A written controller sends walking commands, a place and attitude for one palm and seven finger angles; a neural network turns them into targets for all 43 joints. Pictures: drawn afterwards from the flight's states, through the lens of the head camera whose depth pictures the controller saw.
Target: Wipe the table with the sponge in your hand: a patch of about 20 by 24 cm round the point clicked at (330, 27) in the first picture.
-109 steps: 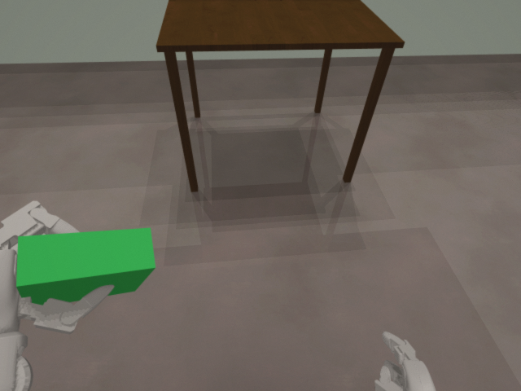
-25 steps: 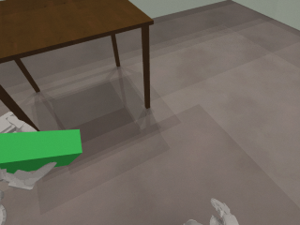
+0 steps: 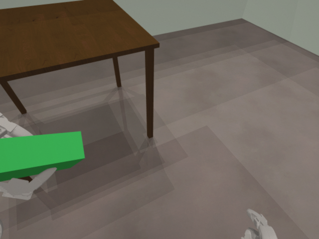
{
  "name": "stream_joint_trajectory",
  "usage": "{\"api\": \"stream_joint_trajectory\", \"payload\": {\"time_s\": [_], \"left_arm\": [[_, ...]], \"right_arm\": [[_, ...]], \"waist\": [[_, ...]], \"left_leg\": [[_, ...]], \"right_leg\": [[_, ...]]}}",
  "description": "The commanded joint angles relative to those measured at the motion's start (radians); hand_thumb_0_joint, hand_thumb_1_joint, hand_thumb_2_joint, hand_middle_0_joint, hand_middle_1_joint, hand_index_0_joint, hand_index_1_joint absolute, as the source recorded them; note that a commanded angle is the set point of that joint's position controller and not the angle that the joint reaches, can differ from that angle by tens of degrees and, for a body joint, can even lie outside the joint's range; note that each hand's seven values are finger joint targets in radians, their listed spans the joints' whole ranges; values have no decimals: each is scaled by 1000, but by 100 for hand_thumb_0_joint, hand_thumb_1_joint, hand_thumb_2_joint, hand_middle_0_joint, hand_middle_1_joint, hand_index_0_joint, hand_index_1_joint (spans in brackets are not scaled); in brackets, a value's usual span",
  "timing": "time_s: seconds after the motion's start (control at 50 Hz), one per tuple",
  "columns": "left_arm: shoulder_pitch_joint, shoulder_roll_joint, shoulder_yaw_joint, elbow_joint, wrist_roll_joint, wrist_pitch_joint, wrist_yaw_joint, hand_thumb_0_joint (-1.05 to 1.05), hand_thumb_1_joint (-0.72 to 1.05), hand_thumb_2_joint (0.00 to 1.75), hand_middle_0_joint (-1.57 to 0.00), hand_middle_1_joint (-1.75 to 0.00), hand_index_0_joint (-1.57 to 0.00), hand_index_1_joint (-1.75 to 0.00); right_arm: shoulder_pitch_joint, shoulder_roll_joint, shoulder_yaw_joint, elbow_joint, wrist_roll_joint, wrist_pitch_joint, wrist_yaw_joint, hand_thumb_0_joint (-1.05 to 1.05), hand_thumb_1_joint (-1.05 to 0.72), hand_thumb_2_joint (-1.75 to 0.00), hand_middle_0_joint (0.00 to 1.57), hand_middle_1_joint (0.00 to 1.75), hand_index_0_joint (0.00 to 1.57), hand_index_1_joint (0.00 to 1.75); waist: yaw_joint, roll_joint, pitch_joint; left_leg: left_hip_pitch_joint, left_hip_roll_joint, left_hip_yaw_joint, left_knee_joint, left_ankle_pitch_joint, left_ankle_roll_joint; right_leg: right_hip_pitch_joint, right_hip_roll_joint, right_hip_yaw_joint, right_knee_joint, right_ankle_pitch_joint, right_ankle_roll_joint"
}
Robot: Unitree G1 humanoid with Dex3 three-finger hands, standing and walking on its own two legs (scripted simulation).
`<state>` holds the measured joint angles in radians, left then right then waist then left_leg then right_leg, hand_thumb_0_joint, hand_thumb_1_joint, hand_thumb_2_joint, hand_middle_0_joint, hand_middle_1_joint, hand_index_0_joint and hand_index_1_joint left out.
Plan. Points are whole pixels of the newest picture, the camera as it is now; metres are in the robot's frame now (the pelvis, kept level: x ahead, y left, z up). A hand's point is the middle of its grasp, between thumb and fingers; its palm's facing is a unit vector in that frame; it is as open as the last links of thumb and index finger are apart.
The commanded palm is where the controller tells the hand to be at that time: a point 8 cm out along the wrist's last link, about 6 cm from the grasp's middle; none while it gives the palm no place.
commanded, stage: walk to a spot facing it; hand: left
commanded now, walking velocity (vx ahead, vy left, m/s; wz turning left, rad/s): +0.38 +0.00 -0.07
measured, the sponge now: (51, 155) +0.22 +0.22 +0.18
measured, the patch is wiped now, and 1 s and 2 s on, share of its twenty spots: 0.00 0.00 0.00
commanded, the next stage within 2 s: take the last steps up to it in 0.74 s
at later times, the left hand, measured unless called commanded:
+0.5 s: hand (103, 108) +0.35 +0.16 +0.17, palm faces +0.42 -0.78 -0.46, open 9.1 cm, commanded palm +0.28 +0.21 +0.20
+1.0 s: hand (96, 88) +0.40 +0.19 +0.19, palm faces +0.54 -0.72 -0.43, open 9.1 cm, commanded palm +0.32 +0.22 +0.20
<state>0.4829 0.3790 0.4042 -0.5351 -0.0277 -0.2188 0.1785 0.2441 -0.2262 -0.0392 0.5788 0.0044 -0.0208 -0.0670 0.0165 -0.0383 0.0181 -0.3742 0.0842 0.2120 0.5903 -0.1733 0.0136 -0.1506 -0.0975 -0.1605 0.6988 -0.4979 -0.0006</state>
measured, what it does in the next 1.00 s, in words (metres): walks ahead: right foot, then left foot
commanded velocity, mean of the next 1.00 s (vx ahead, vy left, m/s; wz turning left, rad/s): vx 0.19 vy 0.01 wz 0.24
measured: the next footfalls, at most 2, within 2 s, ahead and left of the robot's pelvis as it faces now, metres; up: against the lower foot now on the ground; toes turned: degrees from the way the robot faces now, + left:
right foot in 0.40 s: +0.19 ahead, -0.16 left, +0.00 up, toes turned -11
left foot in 0.88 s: +0.30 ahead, +0.03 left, +0.00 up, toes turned +20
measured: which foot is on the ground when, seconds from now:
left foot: down 0.00-0.40, up 0.42-0.86, down 0.88-1.00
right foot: down 0.00-0.00, up 0.02-0.38, down 0.40-0.88, up 0.90-1.00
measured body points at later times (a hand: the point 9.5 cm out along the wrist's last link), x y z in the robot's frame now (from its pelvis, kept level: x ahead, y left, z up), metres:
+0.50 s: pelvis +0.13 -0.08 +0.01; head +0.15 -0.12 +0.45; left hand +0.32 +0.20 +0.19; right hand +0.28 -0.30 -0.12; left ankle +0.07 +0.08 -0.64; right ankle +0.15 -0.15 -0.72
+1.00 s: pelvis +0.22 -0.09 +0.00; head +0.25 -0.08 +0.45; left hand +0.36 +0.22 +0.21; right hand +0.44 -0.26 -0.08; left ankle +0.26 +0.02 -0.72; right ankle +0.19 -0.20 -0.64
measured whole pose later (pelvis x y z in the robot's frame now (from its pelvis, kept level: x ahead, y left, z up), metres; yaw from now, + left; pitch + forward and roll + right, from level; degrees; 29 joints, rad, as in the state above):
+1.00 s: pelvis +0.22 -0.09 +0.00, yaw +12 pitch -1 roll +1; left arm 0.42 0.40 0.36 -0.54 -0.02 -0.18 0.16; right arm 0.15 -0.14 0.00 0.58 0.02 -0.03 -0.03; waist 0.00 -0.03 0.10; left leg -0.36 0.03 0.15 0.62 -0.24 0.06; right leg -0.44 -0.07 -0.08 1.22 -0.55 0.04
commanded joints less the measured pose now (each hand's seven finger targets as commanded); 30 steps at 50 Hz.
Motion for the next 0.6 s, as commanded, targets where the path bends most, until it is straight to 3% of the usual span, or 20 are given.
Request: {"api": "stream_joint_trajectory", "payload": {"time_s": [0.0,0.02,0.04,0.08,0.1,0.14,0.18,0.26,0.32,0.34,0.36,0.38,0.4,0.42,0.44,0.48,0.5,0.54,0.58], "left_arm": [[-263,185,27,-197,16,-81,7,0,10,130,-120,-160,-120,-160],[-298,203,35,-221,21,-78,0,0,10,130,-120,-160,-120,-160],[-303,215,52,-260,22,-76,-1,0,10,130,-120,-160,-120,-160],[-223,190,64,-348,13,-78,-2,0,10,130,-120,-160,-120,-160],[-182,212,100,-394,11,-81,0,0,10,130,-120,-160,-120,-160],[-79,159,89,-367,5,-77,-4,0,10,130,-120,-160,-120,-160],[-37,134,96,-305,-1,-74,-4,0,10,130,-120,-160,-120,-160],[-31,99,81,-96,-8,-49,-14,0,10,130,-120,-160,-120,-160],[-104,91,44,-32,0,-31,-19,0,10,130,-120,-160,-120,-160],[-101,93,37,-12,4,-22,-19,0,10,130,-120,-160,-120,-160],[-129,114,31,-24,11,-10,-17,0,10,130,-120,-160,-120,-160],[-148,168,51,-40,19,-2,-12,0,10,130,-120,-160,-120,-160],[-156,197,78,-53,13,5,-8,0,10,130,-120,-160,-120,-160],[-214,194,74,-92,11,-8,-9,0,10,130,-120,-160,-120,-160],[-178,196,70,-101,7,-21,-16,0,10,130,-120,-160,-120,-160],[-108,218,104,-201,12,-51,-12,0,10,130,-120,-160,-120,-160],[-113,249,137,-257,18,-62,-8,0,10,130,-120,-160,-120,-160],[-35,238,156,-260,14,-71,6,0,10,130,-120,-160,-120,-160],[9,236,182,-276,7,-79,17,0,10,130,-120,-160,-120,-160]], "right_arm": [[-106,-92,1,-157,-10,-76,-3,0,-90,-90,20,30,20,30],[-130,-81,10,-140,-19,-82,0,0,-90,-90,20,30,20,30],[-130,-77,1,-130,-12,-88,5,0,-90,-90,20,30,20,30],[-123,-78,-10,-126,-4,-105,14,0,-90,-90,20,30,20,30],[-122,-83,-14,-127,-5,-114,16,0,-90,-90,20,30,20,30],[-111,-72,-8,-123,-8,-125,26,0,-90,-90,20,30,20,30],[-113,-65,-5,-120,-8,-126,27,0,-90,-90,20,30,20,30],[-92,-70,-8,-110,0,-109,8,0,-90,-90,20,30,20,30],[-95,-78,-12,-109,7,-94,-8,0,-90,-90,20,30,20,30],[-89,-72,-11,-104,11,-87,-11,0,-90,-90,20,30,20,30],[-84,-53,-5,-101,16,-80,-11,0,-90,-90,20,30,20,30],[-99,-21,1,-118,19,-73,-13,0,-90,-90,20,30,20,30],[-151,-36,17,-127,13,-82,-8,0,-90,-90,20,30,20,30],[-160,-47,15,-110,3,-91,-5,0,-90,-90,20,30,20,30],[-135,-61,0,-94,7,-90,1,0,-90,-90,20,30,20,30],[-173,-65,1,-86,1,-77,5,0,-90,-90,20,30,20,30],[-190,-58,0,-90,5,-68,6,0,-90,-90,20,30,20,30],[-171,-54,-7,-105,-5,-58,4,0,-90,-90,20,30,20,30],[-147,-48,-15,-124,-8,-47,7,0,-90,-90,20,30,20,30]], "waist": [[-32,324,-107],[-36,309,-66],[-33,281,-38],[-11,277,-50],[-3,290,-85],[-6,314,-103],[-12,319,-113],[-24,244,-73],[-19,195,-64],[-12,145,-85],[-9,-9,-120],[0,-330,-143],[22,-325,-128],[3,-219,-116],[-9,-199,-93],[-11,-76,-59],[-15,-48,-77],[-21,-35,-93],[-22,-23,-122]], "left_leg": [[371,398,-712,-304,-24,233],[286,406,-711,-340,-146,236],[253,392,-646,-348,-194,233],[215,319,-442,-337,-220,184],[216,291,-368,-330,-206,159],[173,260,-272,-353,-183,134],[176,259,-208,-358,-132,127],[159,265,-137,-336,-120,113],[141,227,-107,-214,-177,85],[126,190,-84,-101,-176,69],[60,126,-53,130,-166,53],[-195,-3,-21,462,-352,12],[-320,-51,-154,654,-423,0],[-306,-11,-223,703,-342,-8],[-317,3,-225,758,-269,-23],[-338,14,-221,818,-207,-48],[-321,19,-218,805,-205,-57],[-318,12,-191,743,-178,-66],[-291,22,-142,586,-160,-71]], "right_leg": [[-454,55,140,562,-123,1],[-475,5,178,605,-76,3],[-500,-21,192,596,-48,8],[-481,-27,156,532,20,12],[-452,-24,132,488,61,14],[-393,-16,86,406,133,21],[-343,-10,45,271,159,31],[-260,24,-20,64,156,46],[-137,60,-68,-117,185,47],[-55,69,-68,-197,209,40],[45,-8,45,-289,214,4],[193,-246,421,-372,327,-94],[191,-362,575,-404,408,-142],[140,-366,513,-422,335,-125],[136,-345,472,-419,335,-115],[114,-311,285,-365,603,-110],[112,-303,210,-342,713,-108],[145,-282,112,-312,891,-101],[187,-280,59,-293,992,-103]]}}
